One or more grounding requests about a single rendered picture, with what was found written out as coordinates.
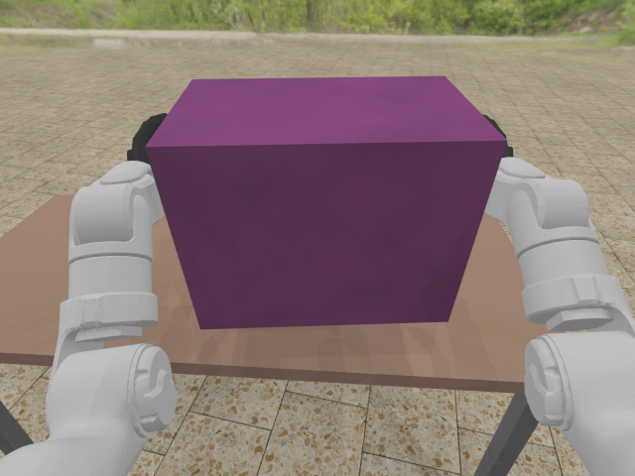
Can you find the right robot upper arm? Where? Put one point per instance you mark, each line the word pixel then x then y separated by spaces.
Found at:
pixel 583 384

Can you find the table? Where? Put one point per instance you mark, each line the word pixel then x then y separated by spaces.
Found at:
pixel 481 347

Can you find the left robot upper arm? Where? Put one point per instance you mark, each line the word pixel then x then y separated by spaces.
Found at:
pixel 103 407

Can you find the robot right forearm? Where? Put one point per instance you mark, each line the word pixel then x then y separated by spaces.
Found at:
pixel 567 285

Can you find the robot left hand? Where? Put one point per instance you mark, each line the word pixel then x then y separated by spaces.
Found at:
pixel 142 137

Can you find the robot left forearm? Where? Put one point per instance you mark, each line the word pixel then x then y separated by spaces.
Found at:
pixel 109 254

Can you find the carton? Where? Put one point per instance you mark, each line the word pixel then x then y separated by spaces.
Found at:
pixel 323 200

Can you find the robot right hand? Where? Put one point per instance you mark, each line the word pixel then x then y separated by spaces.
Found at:
pixel 508 152

